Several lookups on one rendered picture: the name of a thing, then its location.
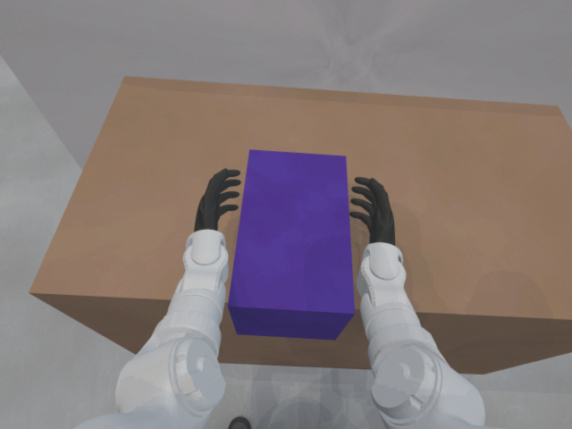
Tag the pedestal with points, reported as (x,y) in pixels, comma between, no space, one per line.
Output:
(480,191)

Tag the left robot upper arm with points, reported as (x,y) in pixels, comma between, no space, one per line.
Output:
(175,386)

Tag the carton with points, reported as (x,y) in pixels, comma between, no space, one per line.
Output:
(292,272)

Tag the right robot upper arm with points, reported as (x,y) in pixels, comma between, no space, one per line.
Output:
(414,389)

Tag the right robot hand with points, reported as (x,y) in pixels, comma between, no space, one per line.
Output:
(380,223)

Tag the robot right forearm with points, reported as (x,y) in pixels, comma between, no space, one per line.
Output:
(388,317)

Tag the robot left forearm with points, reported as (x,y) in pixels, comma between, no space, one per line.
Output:
(196,308)

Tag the left robot hand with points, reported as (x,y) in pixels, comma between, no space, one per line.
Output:
(209,209)

